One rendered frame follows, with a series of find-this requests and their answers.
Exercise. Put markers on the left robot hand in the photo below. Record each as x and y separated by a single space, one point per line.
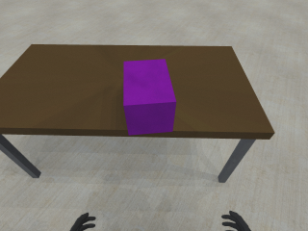
78 225

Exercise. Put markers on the table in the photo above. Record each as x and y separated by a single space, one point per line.
78 90

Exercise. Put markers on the right robot hand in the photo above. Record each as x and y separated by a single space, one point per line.
240 224

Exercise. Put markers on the carton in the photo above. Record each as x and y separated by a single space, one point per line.
148 97

